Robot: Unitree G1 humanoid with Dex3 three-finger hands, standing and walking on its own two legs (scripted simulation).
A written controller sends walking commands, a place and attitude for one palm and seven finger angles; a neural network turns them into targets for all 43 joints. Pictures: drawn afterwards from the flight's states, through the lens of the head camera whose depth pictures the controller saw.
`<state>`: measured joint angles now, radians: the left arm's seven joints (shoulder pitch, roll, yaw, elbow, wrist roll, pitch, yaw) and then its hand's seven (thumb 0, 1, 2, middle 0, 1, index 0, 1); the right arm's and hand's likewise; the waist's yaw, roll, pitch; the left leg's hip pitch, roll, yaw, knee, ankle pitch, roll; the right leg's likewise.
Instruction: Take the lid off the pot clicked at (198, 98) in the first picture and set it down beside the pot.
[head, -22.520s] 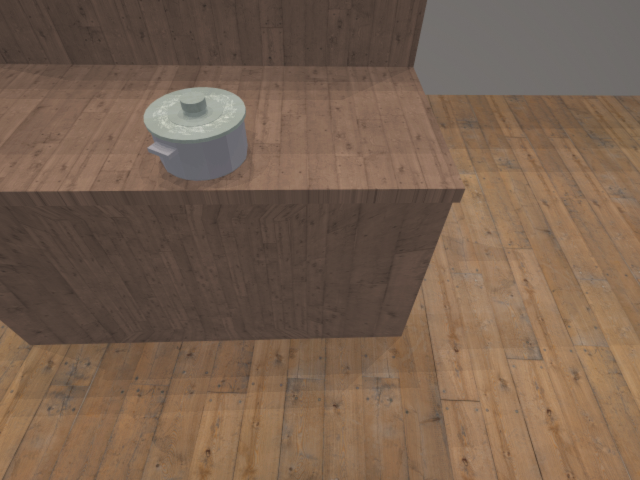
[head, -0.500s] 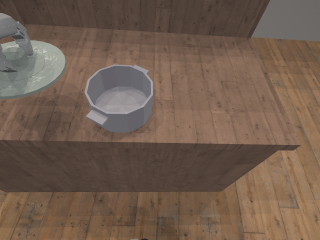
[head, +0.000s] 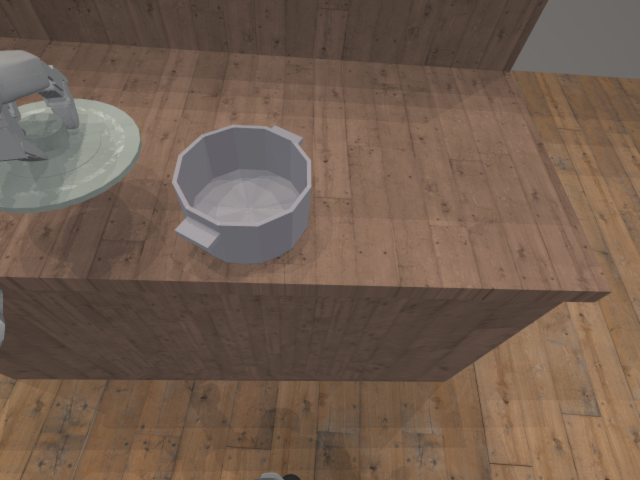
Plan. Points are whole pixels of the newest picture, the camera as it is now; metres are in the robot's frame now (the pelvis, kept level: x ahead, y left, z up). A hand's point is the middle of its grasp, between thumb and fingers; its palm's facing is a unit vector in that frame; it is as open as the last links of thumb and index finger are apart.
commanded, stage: lower the lid onto the table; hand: left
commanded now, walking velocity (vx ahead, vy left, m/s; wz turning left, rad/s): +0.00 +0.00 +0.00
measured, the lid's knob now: (42, 132) +0.49 +0.33 +0.13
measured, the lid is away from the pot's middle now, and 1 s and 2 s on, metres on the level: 0.23 0.22 0.25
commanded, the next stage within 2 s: open the fingers wide in 1.80 s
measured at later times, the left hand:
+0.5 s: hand (37, 153) +0.46 +0.33 +0.12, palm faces -0.45 -0.10 -0.89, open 8.2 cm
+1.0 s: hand (52, 174) +0.46 +0.33 +0.08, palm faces -0.48 -0.11 -0.87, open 8.2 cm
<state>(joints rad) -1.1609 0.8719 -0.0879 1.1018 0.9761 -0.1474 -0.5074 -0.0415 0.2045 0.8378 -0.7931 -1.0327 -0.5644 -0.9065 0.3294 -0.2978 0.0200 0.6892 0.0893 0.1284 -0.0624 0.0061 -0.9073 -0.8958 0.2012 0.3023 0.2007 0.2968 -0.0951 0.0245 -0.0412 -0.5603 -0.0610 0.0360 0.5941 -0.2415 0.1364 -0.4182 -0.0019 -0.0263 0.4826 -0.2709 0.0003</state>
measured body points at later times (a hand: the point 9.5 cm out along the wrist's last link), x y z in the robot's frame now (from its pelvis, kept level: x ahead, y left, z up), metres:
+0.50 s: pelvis +0.00 +0.00 +0.00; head +0.09 +0.02 +0.44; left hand +0.48 +0.33 +0.17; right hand +0.00 -0.29 -0.11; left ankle +0.02 +0.02 -0.73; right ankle -0.03 -0.17 -0.73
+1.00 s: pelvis +0.00 -0.01 -0.01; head +0.09 +0.02 +0.43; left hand +0.48 +0.33 +0.13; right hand -0.01 -0.30 -0.11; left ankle +0.02 +0.02 -0.73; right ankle -0.03 -0.17 -0.73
